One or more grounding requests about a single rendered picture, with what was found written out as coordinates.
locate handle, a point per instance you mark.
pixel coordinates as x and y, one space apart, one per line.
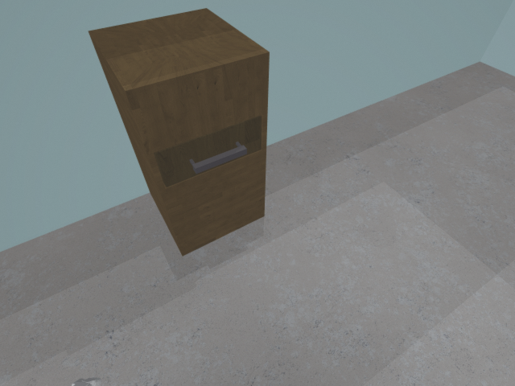
219 159

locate cabinet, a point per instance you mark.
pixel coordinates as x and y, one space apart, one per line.
179 77

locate drawer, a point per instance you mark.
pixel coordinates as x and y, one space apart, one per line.
174 164

